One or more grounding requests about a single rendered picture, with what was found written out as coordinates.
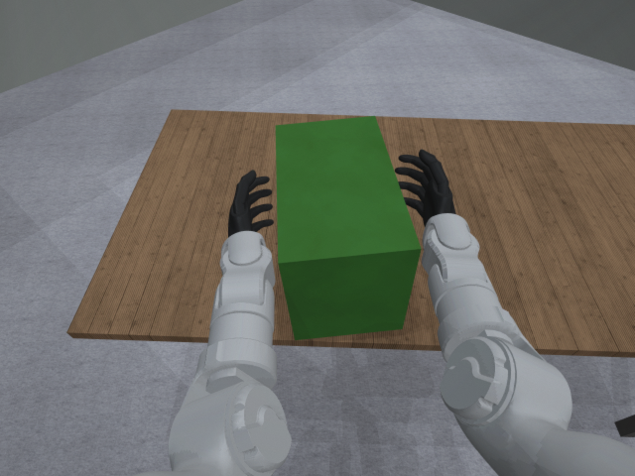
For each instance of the robot left hand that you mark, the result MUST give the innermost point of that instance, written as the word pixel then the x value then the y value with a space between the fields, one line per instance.
pixel 241 215

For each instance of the robot right upper arm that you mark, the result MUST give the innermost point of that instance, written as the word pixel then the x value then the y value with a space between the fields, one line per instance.
pixel 515 410

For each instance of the carton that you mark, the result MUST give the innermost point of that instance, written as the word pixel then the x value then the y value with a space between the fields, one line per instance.
pixel 348 251

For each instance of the robot right forearm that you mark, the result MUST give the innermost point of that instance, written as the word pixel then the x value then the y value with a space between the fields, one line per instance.
pixel 463 297

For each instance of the robot right hand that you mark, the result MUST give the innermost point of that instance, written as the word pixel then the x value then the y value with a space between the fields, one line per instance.
pixel 434 192

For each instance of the robot left forearm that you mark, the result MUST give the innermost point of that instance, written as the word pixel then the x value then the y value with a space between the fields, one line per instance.
pixel 240 342

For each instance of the table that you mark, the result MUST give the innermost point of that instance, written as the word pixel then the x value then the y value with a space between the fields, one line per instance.
pixel 551 204

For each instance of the robot left upper arm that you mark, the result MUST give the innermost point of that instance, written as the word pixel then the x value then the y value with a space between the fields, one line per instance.
pixel 238 431

